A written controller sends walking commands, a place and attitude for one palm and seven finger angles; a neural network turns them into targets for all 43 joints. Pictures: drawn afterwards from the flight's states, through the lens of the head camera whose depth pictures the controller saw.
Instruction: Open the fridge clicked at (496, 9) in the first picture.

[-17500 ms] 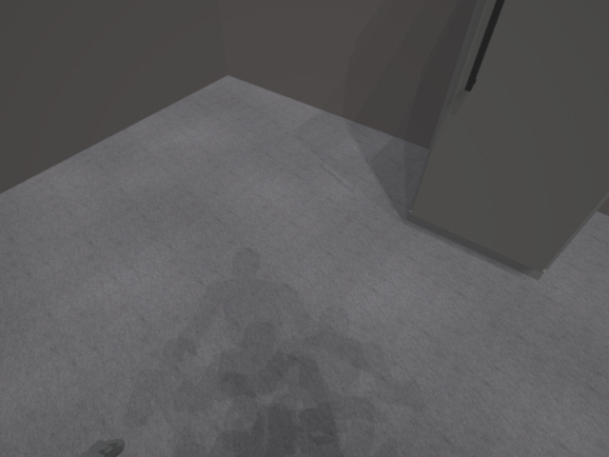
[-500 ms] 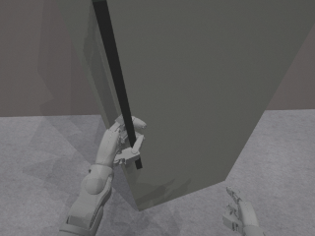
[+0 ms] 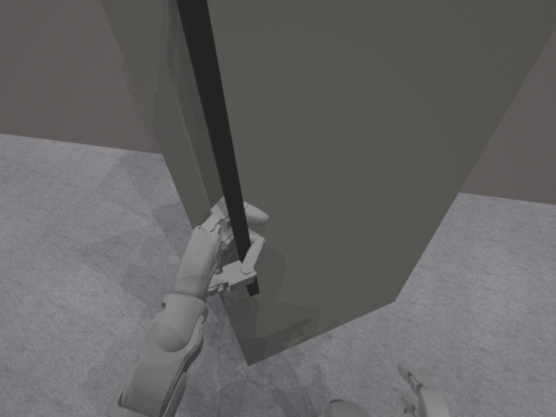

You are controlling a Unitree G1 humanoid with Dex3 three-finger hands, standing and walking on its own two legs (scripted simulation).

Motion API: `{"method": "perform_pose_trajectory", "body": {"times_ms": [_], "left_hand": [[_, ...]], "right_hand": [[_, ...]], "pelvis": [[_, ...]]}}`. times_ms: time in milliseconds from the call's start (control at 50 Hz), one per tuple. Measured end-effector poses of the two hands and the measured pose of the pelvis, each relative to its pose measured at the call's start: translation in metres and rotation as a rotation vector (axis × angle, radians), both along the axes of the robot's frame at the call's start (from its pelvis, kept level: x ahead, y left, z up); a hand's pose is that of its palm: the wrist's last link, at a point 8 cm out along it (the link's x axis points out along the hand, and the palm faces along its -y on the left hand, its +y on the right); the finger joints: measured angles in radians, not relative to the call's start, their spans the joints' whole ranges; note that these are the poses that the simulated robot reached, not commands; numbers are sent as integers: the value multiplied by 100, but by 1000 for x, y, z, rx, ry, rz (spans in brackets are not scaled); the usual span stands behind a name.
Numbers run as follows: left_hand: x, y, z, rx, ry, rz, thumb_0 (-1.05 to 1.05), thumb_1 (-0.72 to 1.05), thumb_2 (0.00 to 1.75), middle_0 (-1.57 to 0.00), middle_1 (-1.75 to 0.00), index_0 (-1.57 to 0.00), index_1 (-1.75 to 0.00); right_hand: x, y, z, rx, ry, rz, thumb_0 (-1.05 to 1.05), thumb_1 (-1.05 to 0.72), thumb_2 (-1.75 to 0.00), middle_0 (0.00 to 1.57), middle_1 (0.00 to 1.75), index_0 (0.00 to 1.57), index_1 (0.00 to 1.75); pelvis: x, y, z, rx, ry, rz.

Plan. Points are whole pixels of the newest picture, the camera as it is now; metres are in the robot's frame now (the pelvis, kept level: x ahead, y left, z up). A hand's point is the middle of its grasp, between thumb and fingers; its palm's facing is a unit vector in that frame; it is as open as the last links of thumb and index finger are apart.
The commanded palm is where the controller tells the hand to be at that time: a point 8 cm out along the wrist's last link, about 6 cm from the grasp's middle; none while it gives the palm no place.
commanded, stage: walk backward, drawing the door open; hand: left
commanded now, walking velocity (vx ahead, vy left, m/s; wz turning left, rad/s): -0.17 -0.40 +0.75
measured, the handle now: (229, 192) +0.34 +0.05 +0.18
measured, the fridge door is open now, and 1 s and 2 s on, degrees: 34 71 77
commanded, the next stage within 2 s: stop walking and hold the door back in 1.10 s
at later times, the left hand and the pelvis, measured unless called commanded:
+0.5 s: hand (351, 370) +0.16 -0.07 +0.10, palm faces +0.18 -0.96 -0.22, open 6.2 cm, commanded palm +0.12 -0.03 +0.10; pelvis -0.08 -0.23 -0.02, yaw +24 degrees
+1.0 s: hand out of the picture +0.09 -0.21 +0.10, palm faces +0.60 -0.76 -0.23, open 6.3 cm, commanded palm +0.03 -0.19 +0.10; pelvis -0.06 -0.47 -0.02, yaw +46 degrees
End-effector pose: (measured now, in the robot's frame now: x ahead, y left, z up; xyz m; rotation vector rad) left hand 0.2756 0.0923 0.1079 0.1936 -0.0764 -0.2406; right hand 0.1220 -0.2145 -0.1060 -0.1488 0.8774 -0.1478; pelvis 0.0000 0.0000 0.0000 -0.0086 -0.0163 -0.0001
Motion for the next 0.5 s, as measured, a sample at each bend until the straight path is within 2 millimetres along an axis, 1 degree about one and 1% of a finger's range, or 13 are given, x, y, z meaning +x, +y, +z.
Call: {"method": "perform_pose_trajectory", "body": {"times_ms": [40, 80, 140, 180, 200, 240, 260, 320, 360, 400, 440, 460, 500], "left_hand": [[-13, -8, -1, 2, -23, 40, -1, 68, 76, -42, -135, -33, -140], [-25, -15, -1, 2, -32, 78, -1, 67, 77, -43, -136, -33, -140], [-43, -27, -1, 0, -19, 111, -1, 67, 77, -43, -136, -34, -140], [-54, -34, -1, -6, -20, 117, -1, 68, 76, -42, -136, -34, -140], [-60, -39, -2, -17, -30, 117, 0, 68, 76, -42, -136, -33, -139], [-70, -47, -6, -43, -78, 115, 0, 69, 77, -42, -137, -32, -138], [-75, -52, -7, -40, -93, 123, 0, 68, 78, -43, -137, -32, -138], [-93, -66, -5, -18, -78, 175, -1, 68, 77, -44, -138, -32, -137], [-106, -76, -3, -4, -53, 217, -1, 68, 77, -44, -139, -32, -137], [-118, -88, -2, -4, -35, 272, -1, 68, 77, -43, -137, -32, -138], [-129, -100, -2, 6, -54, 337, -1, 67, 78, -43, -136, -31, -138], [-135, -106, -2, 12, -65, 367, -2, 66, 78, -43, -136, -31, -138], [-145, -117, -1, 20, -57, 413, -2, 66, 78, -43, -136, -31, -138]], "right_hand": [[0, -14, -5, 19, -9, 18, 1, -90, -90, 20, 30, 21, 30], [2, -30, -7, 22, -32, 24, 1, -90, -90, 20, 30, 21, 30], [6, -52, -4, -2, -66, 49, 1, -90, -90, 20, 30, 21, 30], [10, -63, 2, -31, -99, 75, 1, -90, -90, 20, 30, 20, 30], [12, -68, 5, -44, -124, 91, 1, -90, -90, 20, 30, 20, 30], [17, -78, 5, -67, -189, 129, 1, -90, -90, 20, 30, 20, 30], [17, -82, 6, -66, -192, 154, 1, -90, -90, 20, 30, 20, 30], [13, -93, 10, -43, -151, 246, 1, -90, -90, 20, 30, 20, 30], [12, -103, 11, -22, -127, 304, 1, -90, -90, 20, 30, 20, 30], [14, -115, 8, 2, -103, 353, 1, -90, -90, 20, 30, 20, 30], [21, -128, 1, 27, -97, 393, 1, -90, -90, 20, 30, 21, 30], [26, -135, -2, 29, -102, 409, 1, -90, -90, 20, 30, 21, 30], [34, -150, -3, 15, -117, 428, 1, -90, -90, 20, 30, 21, 30]], "pelvis": [[-6, -20, -6, 20, 6, 3], [-17, -35, -9, 11, -15, 29], [-30, -52, -10, 2, -34, 114], [-37, -62, -11, 4, -40, 146], [-41, -68, -14, 10, -37, 155], [-51, -81, -26, 1, -23, 168], [-57, -91, -27, 14, -31, 181], [-69, -124, -16, 11, -44, 222], [-73, -146, -9, -20, -36, 262], [-74, -170, -5, -40, -23, 315], [-70, -196, -12, 2, 9, 365], [-72, -208, -16, 15, 11, 372], [-78, -225, -15, 17, -11, 411]]}}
